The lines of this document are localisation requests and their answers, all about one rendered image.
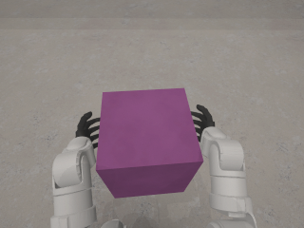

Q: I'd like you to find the robot left forearm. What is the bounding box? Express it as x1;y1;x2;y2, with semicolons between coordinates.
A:
50;136;97;228

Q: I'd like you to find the robot left hand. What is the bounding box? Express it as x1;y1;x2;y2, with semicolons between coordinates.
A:
75;111;101;149

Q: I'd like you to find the carton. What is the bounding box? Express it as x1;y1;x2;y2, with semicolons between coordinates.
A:
95;87;204;199

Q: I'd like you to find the robot right forearm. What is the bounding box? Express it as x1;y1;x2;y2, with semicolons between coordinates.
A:
200;126;257;228

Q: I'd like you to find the robot right hand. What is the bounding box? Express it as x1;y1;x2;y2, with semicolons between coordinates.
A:
190;104;215;142

